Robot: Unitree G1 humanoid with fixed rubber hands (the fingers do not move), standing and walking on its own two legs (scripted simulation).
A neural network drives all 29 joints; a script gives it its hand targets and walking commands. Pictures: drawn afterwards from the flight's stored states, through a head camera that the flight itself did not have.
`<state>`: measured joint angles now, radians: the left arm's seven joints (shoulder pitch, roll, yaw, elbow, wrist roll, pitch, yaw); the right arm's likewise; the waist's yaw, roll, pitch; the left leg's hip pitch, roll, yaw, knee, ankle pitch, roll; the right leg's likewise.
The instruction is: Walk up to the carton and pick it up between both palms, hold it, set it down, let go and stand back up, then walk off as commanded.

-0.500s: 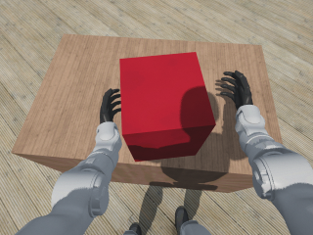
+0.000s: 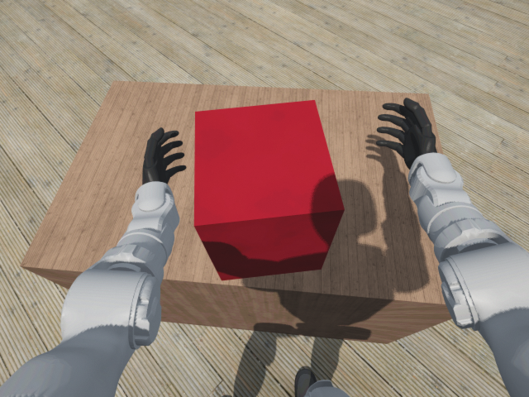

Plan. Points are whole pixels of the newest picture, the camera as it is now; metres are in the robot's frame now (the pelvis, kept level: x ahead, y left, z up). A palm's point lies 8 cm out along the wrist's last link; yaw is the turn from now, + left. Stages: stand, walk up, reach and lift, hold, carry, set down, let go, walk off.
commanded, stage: set down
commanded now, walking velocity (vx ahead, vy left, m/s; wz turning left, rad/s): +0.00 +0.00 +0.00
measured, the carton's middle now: (264, 198) +0.45 +0.00 -0.04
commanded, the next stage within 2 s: none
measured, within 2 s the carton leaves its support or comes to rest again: neither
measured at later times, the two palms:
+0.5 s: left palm (145, 161) +0.44 +0.17 +0.10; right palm (443, 127) +0.44 -0.24 +0.13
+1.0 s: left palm (135, 231) +0.36 +0.20 +0.03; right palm (435, 204) +0.37 -0.25 +0.04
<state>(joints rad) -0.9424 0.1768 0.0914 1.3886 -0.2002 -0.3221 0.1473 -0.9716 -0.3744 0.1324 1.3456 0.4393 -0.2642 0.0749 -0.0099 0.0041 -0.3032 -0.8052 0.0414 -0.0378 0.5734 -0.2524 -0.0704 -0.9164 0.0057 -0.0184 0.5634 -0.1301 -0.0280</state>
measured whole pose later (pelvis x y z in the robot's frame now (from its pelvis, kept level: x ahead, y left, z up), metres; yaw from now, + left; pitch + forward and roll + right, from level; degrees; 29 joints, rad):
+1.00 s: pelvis -0.03 +0.00 +0.00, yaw +0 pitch +20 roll +1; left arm -0.62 0.19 0.07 1.03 -0.20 -0.26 0.14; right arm -0.71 -0.39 0.14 1.13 0.43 -0.25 0.10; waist 0.00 0.00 -0.22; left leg -0.70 0.04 -0.04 0.57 -0.22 -0.07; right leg -0.80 0.01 -0.02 0.53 -0.08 -0.03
